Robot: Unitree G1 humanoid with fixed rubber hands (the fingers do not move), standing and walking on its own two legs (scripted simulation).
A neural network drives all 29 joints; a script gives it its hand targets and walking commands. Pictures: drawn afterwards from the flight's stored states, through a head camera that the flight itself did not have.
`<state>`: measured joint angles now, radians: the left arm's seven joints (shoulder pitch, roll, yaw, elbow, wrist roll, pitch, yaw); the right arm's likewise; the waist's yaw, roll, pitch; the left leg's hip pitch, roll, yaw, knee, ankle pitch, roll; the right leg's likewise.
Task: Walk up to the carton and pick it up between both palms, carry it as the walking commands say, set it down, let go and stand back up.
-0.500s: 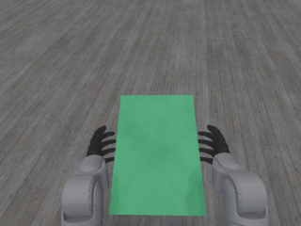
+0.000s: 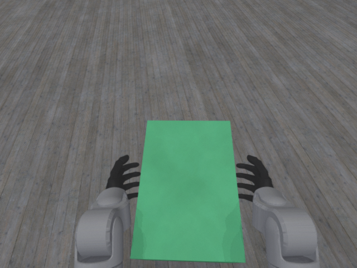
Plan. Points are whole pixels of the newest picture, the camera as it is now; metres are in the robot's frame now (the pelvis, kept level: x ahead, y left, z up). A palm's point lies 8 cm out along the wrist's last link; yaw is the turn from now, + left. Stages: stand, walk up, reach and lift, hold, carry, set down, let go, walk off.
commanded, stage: carry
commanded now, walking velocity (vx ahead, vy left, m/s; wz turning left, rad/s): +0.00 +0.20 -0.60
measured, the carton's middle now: (187, 191) +0.31 -0.01 +0.00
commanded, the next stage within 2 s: none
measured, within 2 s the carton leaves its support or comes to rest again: neither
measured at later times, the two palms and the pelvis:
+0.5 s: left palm (99, 201) +0.26 +0.16 +0.09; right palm (250, 238) +0.18 -0.11 +0.08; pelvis -0.03 +0.10 -0.02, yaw -17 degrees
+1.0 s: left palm (61, 222) +0.22 +0.22 +0.09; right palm out of the picture +0.14 -0.04 +0.09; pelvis -0.06 +0.17 -0.01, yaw -21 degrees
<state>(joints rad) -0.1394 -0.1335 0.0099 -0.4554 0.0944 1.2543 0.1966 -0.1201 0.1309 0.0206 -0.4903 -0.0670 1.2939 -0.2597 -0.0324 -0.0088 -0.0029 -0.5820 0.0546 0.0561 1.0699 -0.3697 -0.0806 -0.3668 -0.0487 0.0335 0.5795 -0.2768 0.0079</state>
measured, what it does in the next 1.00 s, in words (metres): steps to the left, turning right: left foot, then right foot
